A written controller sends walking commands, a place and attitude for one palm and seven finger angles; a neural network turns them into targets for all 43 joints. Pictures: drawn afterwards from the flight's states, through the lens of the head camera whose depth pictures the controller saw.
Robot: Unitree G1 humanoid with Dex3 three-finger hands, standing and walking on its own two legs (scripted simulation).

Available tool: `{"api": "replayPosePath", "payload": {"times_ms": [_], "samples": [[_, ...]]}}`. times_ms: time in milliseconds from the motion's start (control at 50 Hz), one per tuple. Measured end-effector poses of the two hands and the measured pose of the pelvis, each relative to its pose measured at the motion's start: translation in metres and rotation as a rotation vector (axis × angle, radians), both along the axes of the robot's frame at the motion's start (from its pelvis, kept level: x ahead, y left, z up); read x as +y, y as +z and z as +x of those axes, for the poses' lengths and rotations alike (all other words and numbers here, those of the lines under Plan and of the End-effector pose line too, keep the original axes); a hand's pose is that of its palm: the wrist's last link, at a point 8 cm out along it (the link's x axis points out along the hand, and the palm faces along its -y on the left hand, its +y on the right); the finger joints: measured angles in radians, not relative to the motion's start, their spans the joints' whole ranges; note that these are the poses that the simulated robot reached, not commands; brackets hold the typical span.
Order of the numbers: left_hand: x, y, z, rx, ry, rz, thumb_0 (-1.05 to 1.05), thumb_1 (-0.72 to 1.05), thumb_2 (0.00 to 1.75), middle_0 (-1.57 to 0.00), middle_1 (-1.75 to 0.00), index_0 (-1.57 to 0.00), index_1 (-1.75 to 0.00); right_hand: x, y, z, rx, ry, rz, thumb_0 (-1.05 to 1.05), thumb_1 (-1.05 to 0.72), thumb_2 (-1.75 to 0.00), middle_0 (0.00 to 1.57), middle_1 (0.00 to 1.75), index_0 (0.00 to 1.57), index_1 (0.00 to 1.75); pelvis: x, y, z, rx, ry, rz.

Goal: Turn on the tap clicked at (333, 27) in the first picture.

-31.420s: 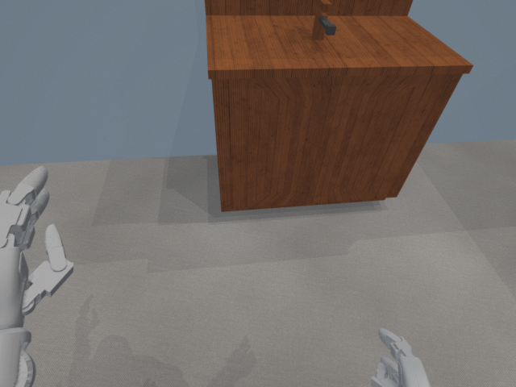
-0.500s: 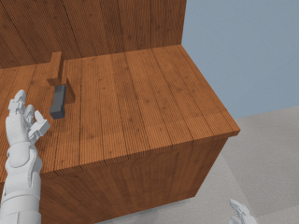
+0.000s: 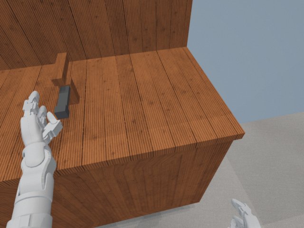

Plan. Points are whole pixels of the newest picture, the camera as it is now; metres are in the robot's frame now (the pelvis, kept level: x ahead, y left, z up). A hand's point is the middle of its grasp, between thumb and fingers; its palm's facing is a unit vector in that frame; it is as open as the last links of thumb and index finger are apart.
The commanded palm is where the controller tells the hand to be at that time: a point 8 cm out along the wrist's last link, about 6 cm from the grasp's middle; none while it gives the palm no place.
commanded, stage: push the lever round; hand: left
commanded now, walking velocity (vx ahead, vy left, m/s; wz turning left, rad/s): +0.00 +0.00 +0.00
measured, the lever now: (62, 112) +0.38 +0.27 +0.11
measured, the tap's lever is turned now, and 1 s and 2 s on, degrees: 1 24 50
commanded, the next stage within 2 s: none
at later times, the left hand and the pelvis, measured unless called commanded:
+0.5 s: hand (72, 121) +0.35 +0.24 +0.11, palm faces +0.55 -0.83 -0.07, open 7.6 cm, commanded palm +0.31 +0.26 +0.11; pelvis -0.01 -0.01 +0.00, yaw +1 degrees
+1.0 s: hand (84, 117) +0.36 +0.21 +0.11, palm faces +0.64 -0.77 -0.06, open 7.5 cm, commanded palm +0.32 +0.23 +0.11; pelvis -0.01 -0.01 +0.00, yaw +0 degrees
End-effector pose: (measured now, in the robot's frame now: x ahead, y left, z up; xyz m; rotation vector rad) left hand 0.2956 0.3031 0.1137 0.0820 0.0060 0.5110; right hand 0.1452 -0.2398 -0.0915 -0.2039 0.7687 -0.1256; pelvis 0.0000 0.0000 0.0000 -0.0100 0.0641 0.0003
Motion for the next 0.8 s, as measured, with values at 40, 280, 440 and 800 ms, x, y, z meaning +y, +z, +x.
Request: {"api": "replayPosePath", "payload": {"times_ms": [40,280,440,800], "samples": [[-0.001,0.0,0.0,-0.001,0.0,0.001,0.02,0.94,0.91,-0.15,-0.15,-0.16,-0.15,-0.002,-0.001,-0.003,0.008,-0.003,0.0,0.01,-0.91,-0.9,0.2,0.3,0.2,0.3,-0.001,0.0,-0.001,0.0,0.0,0.0],[-0.016,-0.001,0.001,-0.014,0.026,-0.006,0.02,0.96,0.93,-0.15,-0.15,-0.16,-0.15,-0.008,-0.008,-0.015,0.043,-0.006,-0.008,0.01,-0.91,-0.9,0.2,0.3,0.2,0.3,-0.004,-0.001,-0.007,0.002,0.008,0.001],[-0.029,-0.002,0.005,-0.013,0.059,-0.01,0.0,0.95,0.94,-0.15,-0.15,-0.15,-0.15,-0.005,-0.01,-0.012,0.044,0.011,-0.001,0.01,-0.91,-0.9,0.2,0.3,0.2,0.3,-0.006,-0.002,-0.011,0.005,0.016,0.001],[-0.051,-0.002,0.012,-0.011,0.139,-0.02,0.01,0.95,0.93,-0.15,-0.15,-0.15,-0.15,-0.009,-0.007,-0.011,0.041,0.002,0.003,0.01,-0.91,-0.9,0.2,0.3,0.2,0.3,-0.009,-0.003,-0.011,0.001,0.01,0.002]]}}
